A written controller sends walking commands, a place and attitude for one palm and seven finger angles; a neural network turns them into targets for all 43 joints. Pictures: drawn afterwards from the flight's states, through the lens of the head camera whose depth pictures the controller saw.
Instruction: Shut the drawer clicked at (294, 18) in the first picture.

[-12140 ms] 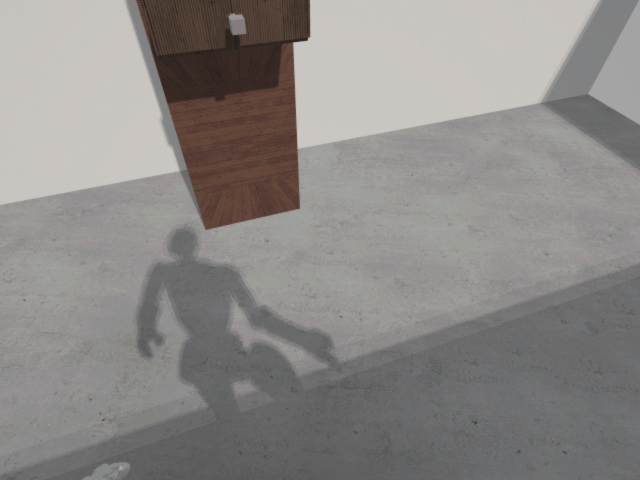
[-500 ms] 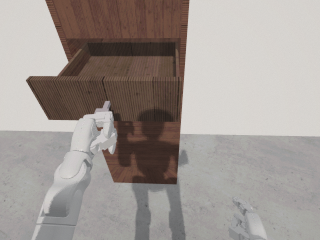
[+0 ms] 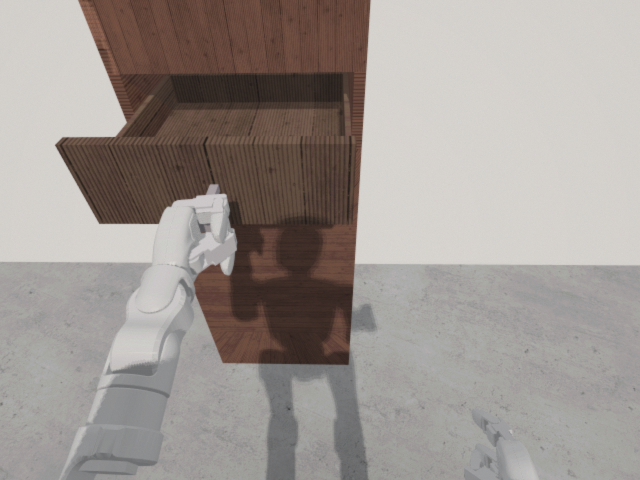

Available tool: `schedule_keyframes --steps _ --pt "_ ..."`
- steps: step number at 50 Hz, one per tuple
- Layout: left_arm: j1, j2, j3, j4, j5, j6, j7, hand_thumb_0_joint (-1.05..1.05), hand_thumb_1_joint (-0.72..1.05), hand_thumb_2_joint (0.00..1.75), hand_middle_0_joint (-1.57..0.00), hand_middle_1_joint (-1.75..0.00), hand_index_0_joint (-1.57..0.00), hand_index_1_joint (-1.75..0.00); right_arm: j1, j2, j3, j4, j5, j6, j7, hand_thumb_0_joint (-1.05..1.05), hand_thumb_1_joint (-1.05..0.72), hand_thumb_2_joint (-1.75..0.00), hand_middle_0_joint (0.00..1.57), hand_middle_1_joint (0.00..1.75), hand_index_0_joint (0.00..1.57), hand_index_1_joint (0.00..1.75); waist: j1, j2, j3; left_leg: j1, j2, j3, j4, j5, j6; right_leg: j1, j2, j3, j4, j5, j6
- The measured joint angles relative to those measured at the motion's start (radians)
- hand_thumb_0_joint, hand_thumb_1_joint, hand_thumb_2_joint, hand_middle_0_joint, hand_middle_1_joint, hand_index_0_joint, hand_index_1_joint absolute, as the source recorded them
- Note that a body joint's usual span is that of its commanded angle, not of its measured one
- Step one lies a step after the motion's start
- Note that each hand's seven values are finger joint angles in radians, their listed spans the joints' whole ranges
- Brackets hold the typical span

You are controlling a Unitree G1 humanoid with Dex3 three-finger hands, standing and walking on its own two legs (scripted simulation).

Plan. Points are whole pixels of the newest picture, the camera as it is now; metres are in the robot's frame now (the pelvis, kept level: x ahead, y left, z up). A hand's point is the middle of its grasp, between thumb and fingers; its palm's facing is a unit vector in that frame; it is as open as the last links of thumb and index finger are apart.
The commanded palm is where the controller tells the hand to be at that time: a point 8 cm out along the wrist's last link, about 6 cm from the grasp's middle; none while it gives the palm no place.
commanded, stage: push the drawer shut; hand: left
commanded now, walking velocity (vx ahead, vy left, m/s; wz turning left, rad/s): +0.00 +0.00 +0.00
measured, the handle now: (208, 205) +0.41 +0.18 +0.16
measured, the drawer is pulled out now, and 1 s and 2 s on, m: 0.22 0.09 0.00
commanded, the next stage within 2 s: pull the fist back off the drawer in 2.00 s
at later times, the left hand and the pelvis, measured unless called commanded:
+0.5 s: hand (240, 206) +0.41 +0.14 +0.16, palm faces +0.05 -1.00 -0.01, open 3.4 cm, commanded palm +0.40 +0.19 +0.16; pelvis +0.00 +0.00 +0.00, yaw -1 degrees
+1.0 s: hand (249, 177) +0.48 +0.14 +0.16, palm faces +0.05 -1.00 -0.02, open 3.4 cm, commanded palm +0.46 +0.19 +0.16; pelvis +0.00 +0.01 +0.00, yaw +0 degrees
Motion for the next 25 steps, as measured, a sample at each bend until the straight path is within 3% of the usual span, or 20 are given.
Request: schedule_keyframes --steps 25 --pt "-0.284 0.047 0.084 0.405 0.018 -0.143 -0.022 0.02 0.90 0.90 -1.45 -1.60 -1.45 -1.60 0.079 -0.014 -0.023 0.029 0.006 -0.002 0.001 0.01 -0.91 -0.90 0.20 0.30 0.20 0.30 -0.043 -0.002 -0.001 -0.072 0.009 0.009 0.014 0.005 0.000 -0.069 0.009 0.007 0.001 0.016 0.000"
